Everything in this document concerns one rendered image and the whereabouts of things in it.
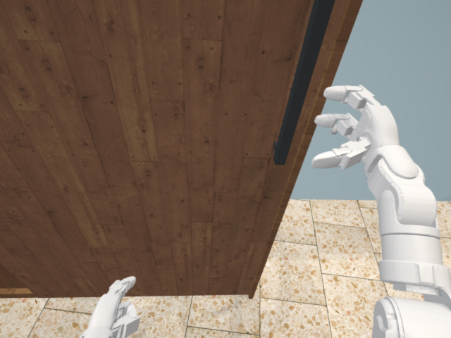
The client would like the right robot forearm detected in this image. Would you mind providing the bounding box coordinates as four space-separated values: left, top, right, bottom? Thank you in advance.
364 145 451 310

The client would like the handle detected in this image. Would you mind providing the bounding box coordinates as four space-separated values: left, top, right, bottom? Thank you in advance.
273 0 335 165

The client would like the right robot hand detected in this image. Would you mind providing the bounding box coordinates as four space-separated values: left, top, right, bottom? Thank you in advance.
311 85 400 170

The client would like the robot right upper arm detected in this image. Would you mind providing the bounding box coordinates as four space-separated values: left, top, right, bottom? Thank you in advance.
372 296 451 338

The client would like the wardrobe door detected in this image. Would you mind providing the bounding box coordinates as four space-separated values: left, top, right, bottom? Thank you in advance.
0 0 348 298
0 264 27 289

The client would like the left robot hand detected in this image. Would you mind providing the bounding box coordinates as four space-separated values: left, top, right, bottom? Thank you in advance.
87 276 140 338

